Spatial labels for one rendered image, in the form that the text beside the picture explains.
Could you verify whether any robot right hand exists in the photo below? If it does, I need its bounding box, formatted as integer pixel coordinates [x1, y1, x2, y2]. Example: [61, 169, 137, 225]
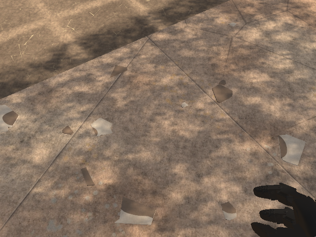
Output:
[251, 183, 316, 237]

